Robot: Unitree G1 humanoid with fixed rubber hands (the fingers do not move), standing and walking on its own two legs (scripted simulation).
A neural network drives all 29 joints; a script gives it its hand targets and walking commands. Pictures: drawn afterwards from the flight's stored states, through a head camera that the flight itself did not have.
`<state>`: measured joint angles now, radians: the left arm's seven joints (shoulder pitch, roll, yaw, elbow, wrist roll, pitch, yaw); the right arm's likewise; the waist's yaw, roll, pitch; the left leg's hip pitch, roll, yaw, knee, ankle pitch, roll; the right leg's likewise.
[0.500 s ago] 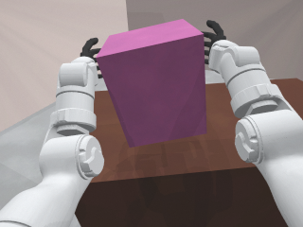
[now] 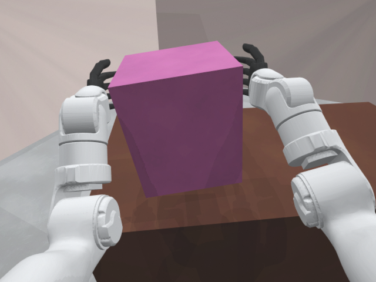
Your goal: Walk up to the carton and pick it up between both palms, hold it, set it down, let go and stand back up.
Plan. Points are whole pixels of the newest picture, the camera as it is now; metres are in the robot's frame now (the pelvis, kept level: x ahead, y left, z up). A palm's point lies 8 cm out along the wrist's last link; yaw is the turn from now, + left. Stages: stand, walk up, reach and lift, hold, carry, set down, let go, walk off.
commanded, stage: hold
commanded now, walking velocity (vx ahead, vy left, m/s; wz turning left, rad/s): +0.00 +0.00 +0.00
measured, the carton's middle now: (182, 117) +0.40 -0.01 +0.24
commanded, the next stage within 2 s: none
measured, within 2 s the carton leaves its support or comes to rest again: neither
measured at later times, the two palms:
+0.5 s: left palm (116, 56) +0.37 +0.11 +0.38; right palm (292, 48) +0.35 -0.19 +0.39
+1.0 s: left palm (84, 81) +0.37 +0.17 +0.34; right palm (251, 65) +0.36 -0.13 +0.36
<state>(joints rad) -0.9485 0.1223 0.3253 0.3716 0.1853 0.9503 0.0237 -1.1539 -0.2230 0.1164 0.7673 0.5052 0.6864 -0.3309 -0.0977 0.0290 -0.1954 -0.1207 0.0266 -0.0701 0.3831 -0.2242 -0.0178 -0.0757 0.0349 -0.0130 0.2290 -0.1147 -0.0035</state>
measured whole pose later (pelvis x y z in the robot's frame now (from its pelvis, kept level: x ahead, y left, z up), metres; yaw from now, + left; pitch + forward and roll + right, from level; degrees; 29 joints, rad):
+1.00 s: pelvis +0.00 -0.01 +0.00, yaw +1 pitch -1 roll -2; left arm -1.11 0.19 0.32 0.53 0.19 0.96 -0.01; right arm -1.29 -0.21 0.06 0.89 0.47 0.76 -0.33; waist -0.09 0.00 -0.24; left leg -0.18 0.03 -0.10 0.41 -0.23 -0.03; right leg -0.12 0.05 -0.02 0.25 -0.12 -0.02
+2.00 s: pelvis -0.02 -0.02 -0.01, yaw +0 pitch +6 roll -1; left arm -1.65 0.33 0.31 1.27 0.19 0.80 -0.02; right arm -1.78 -0.29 -0.11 1.47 0.28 0.72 -0.26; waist -0.09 -0.01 -0.36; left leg -0.39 0.04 -0.09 0.53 -0.24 -0.05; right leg -0.38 0.07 0.00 0.46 -0.18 -0.04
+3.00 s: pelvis +0.01 -0.02 +0.00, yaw -1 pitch +2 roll -1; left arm -1.32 0.16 0.40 0.93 0.19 0.77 0.03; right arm -1.53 -0.29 0.05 1.25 0.38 0.61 -0.23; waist -0.07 0.04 -0.26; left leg -0.19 0.03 -0.06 0.37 -0.21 -0.04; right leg -0.20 0.06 0.03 0.33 -0.16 -0.03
